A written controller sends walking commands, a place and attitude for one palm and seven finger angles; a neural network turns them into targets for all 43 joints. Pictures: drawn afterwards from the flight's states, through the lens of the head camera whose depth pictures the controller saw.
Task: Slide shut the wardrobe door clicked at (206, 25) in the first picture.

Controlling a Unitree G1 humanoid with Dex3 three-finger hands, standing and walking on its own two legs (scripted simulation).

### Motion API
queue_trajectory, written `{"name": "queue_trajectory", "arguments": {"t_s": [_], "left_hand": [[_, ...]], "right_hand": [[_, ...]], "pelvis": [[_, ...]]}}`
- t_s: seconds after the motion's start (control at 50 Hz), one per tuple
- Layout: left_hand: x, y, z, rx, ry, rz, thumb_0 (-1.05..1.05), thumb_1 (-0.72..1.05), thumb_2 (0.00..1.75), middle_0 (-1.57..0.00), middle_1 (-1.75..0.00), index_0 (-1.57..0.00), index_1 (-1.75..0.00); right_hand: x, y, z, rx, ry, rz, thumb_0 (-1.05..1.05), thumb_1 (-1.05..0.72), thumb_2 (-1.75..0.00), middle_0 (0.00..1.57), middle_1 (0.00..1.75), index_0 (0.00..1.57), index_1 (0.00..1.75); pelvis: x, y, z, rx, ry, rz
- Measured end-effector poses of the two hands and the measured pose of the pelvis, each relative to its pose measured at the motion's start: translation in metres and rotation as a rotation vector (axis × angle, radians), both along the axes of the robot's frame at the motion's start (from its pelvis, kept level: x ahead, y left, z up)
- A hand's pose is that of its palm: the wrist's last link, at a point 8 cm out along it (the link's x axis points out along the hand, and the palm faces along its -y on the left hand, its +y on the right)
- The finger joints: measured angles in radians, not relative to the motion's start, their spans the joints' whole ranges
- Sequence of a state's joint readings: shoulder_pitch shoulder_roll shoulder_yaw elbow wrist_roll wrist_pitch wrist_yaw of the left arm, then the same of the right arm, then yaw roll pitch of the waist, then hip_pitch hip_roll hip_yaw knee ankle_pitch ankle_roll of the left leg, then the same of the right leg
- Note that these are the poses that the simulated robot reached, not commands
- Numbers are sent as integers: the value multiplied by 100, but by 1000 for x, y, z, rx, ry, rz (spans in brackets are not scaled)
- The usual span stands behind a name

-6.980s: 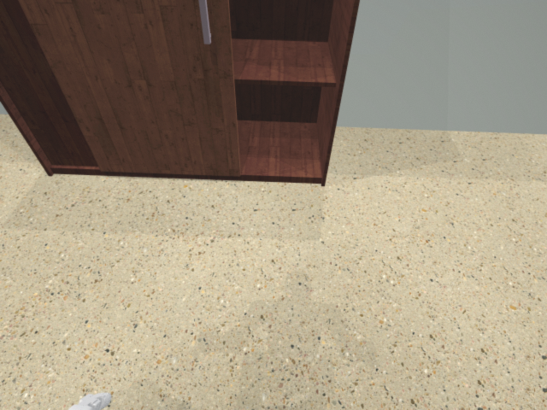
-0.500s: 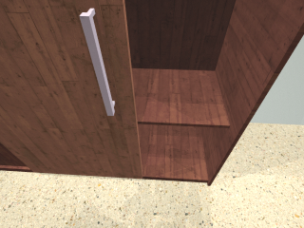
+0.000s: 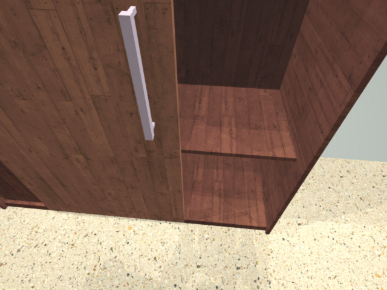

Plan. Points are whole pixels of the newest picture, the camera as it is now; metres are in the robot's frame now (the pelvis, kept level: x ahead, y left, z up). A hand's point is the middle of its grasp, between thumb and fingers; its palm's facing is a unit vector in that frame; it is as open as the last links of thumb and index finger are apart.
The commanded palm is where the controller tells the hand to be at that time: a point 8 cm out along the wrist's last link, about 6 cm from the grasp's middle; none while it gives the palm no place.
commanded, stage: come to a stop and stand still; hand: left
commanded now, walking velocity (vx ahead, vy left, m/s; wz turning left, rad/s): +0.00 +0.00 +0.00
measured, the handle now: (142, 84) +0.54 +0.17 +0.14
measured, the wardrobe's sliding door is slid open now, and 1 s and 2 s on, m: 0.44 0.44 0.44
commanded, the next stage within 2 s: look again from close up in 0.34 s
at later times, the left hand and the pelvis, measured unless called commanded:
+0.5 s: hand out of the picture -0.01 +0.18 -0.18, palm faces +0.04 -0.98 -0.19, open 7.3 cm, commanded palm none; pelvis +0.00 +0.02 +0.00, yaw +0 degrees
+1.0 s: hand out of the picture -0.01 +0.21 -0.18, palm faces +0.03 -0.98 -0.20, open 7.4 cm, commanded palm none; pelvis +0.00 +0.04 -0.01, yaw -1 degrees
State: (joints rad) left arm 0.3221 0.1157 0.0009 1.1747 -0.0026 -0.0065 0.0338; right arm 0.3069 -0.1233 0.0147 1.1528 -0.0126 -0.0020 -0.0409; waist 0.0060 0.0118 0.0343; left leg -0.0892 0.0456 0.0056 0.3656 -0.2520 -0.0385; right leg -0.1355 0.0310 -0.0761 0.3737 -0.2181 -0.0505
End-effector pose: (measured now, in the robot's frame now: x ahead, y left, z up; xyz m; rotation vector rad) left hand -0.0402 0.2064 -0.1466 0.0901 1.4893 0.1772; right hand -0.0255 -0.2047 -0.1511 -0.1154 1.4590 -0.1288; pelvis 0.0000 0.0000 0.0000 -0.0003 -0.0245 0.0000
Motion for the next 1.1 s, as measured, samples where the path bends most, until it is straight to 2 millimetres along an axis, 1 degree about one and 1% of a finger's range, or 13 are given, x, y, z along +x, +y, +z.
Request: {"name": "queue_trajectory", "arguments": {"t_s": [0.14, 0.26, 0.38, 0.44, 0.48, 0.56, 0.68, 0.78, 0.86, 1.0, 1.1], "left_hand": [[5, 8, 1, 8, -12, -11, 1, 91, 90, -20, -30, -20, -30], [15, 13, 0, 12, -36, -18, 1, 91, 90, -20, -30, -20, -30], [23, 17, -1, 15, -54, -21, 1, 91, 90, -20, -30, -20, -30], [24, 18, -1, 15, -57, -21, 1, 92, 90, -20, -30, -20, -30], [24, 20, -2, 25, -70, -33, 1, 91, 90, -20, -30, -20, -30], [22, 29, -6, 22, -79, -55, 1, 91, 90, -20, -30, -20, -30], [29, 46, -4, 37, -114, -48, 1, 91, 90, -20, -30, -20, -30], [35, 56, -1, 49, -135, -52, 1, 91, 90, -20, -30, -20, -30], [35, 58, 0, 50, -128, -57, 1, 91, 90, -20, -30, -20, -30], [29, 53, -1, 37, -91, -55, 1, 91, 90, -20, -30, -20, -30], [25, 45, -3, 23, -71, -47, 1, 91, 90, -20, -30, -20, -30]], "right_hand": [[-21, 13, 0, 17, 41, -22, 0, -91, -90, 20, 30, 20, 30], [-28, 19, 1, 19, 53, -32, 0, -91, -90, 20, 30, 20, 30], [-23, 21, 1, 14, 39, -31, 0, -91, -90, 20, 30, 20, 30], [-18, 21, 1, 11, 25, -29, 0, -91, -90, 20, 30, 20, 30], [-12, 20, -1, 12, 6, -20, 0, -91, -90, 20, 30, 20, 30], [5, 21, -6, -4, -68, -14, 0, -91, -90, 19, 30, 20, 30], [14, 28, -9, -6, -122, 7, 1, -93, -90, 19, 30, 20, 30], [13, 34, -9, 2, -122, 14, 1, -93, -90, 19, 30, 20, 30], [8, 37, -8, 10, -104, 14, 1, -93, -90, 19, 30, 20, 30], [0, 39, -7, 18, -61, 9, 0, -92, -90, 20, 30, 20, 30], [-1, 36, -7, 14, -41, 6, 0, -91, -90, 20, 30, 20, 30]], "pelvis": [[-2, 5, 0, 1, 5, -3], [0, 10, 0, 3, 7, -2], [1, 12, 0, 4, 6, 0], [2, 13, -1, 4, 5, 0], [-1, 16, -3, -8, 15, -1], [-6, 25, -8, -20, 14, 0], [-5, 37, -10, -6, 3, -1], [-6, 42, -8, 4, 0, -4], [-6, 43, -7, 9, 6, -7], [-4, 41, -6, 12, 12, -9], [-2, 38, -7, 12, 13, -8]]}}
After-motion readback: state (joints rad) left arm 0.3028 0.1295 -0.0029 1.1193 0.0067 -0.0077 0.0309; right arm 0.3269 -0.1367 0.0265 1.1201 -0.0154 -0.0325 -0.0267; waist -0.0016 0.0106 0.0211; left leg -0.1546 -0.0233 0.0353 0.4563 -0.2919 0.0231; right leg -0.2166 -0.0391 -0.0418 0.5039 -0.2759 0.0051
